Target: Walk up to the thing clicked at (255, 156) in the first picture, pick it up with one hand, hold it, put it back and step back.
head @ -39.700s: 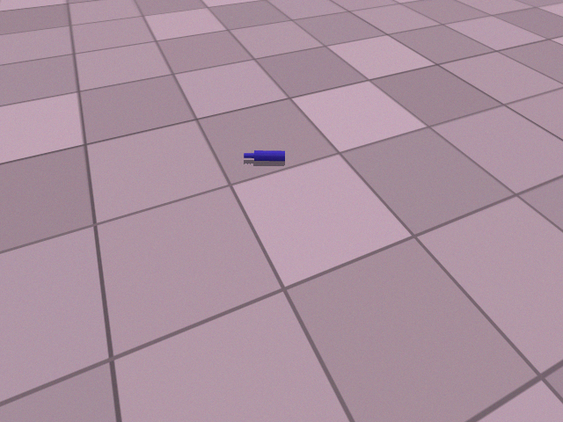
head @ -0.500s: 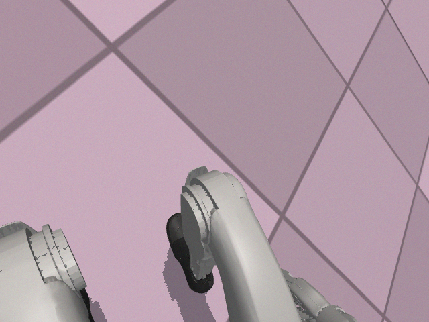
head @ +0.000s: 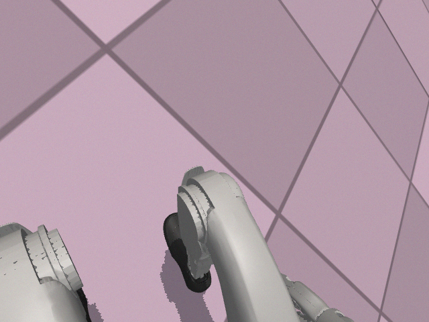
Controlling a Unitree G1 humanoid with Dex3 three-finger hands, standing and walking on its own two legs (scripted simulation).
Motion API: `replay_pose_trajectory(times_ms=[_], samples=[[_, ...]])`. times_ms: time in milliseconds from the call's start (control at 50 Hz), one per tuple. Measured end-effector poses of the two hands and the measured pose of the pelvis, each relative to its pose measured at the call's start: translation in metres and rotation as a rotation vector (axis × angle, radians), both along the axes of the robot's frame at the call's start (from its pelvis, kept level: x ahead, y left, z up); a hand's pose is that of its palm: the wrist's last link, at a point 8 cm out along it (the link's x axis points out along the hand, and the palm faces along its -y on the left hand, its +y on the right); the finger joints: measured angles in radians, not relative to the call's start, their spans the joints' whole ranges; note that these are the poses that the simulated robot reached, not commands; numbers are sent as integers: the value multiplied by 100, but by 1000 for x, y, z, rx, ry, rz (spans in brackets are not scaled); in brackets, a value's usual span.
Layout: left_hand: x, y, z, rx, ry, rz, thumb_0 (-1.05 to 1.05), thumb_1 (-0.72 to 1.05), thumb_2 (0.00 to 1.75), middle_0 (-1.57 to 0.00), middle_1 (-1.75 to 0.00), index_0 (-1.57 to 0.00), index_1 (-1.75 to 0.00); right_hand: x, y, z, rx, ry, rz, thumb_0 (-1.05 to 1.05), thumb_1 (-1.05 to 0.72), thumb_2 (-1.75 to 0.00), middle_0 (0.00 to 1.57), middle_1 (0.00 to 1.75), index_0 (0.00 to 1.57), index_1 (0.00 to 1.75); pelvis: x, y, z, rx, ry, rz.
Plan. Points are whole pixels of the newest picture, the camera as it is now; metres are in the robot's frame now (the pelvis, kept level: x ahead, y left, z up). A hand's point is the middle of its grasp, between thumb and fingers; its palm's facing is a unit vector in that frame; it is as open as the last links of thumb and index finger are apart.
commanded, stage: open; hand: left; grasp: from above
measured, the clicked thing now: out of the picture +0.45 +0.40 -0.28
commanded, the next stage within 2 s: withdraw in 0.32 s
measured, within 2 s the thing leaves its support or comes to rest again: neither
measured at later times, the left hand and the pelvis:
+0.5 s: hand out of the picture +0.45 +0.37 -0.23, palm faces -0.41 -0.19 -0.89, open 14.0 cm; pelvis +0.00 +0.00 +0.00, yaw +0 degrees
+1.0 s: hand out of the picture +0.45 +0.40 -0.06, palm faces -0.40 -0.12 -0.91, open 14.1 cm; pelvis +0.00 +0.00 +0.04, yaw +5 degrees
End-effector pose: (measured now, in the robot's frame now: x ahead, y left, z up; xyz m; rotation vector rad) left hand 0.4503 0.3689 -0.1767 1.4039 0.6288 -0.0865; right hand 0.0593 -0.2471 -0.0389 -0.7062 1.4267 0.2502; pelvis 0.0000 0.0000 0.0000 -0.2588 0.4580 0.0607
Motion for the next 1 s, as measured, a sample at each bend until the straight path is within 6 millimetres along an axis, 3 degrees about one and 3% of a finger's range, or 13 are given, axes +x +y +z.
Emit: replay_pose_trajectory(times_ms=[280,600,680,800,920,1000], samples=[[2,6,3,28,-20,11,0,-46,95,-12,-97,-12,-97,6,-3,-1,-1,-16,11,0,-89,-89,20,30,20,30,0,0,-2,-2,1,1],[6,7,7,11,-30,-14,0,-50,99,-8,-102,-9,-101,2,0,0,-7,3,1,0,-90,-89,20,30,20,30,1,0,0,-3,5,2],[14,13,29,41,-98,-42,0,-50,99,-9,-102,-9,-101,6,-2,-1,-8,7,-12,0,-90,-89,20,30,20,30,3,-1,2,-2,23,6],[18,27,88,103,-161,-16,0,-50,99,-9,-101,-9,-100,23,-5,-6,33,-41,-61,0,-90,-89,20,30,20,30,7,-2,10,11,74,22],[15,36,151,138,-106,35,0,-51,99,-8,-100,-9,-100,44,-5,-8,86,-117,-120,0,-90,-90,20,30,20,30,3,-3,27,36,97,44],[8,32,173,104,-12,45,0,-51,100,-8,-100,-8,-100,48,-6,-1,93,-141,-145,0,-90,-90,20,29,20,30,-3,-4,43,50,99,57]])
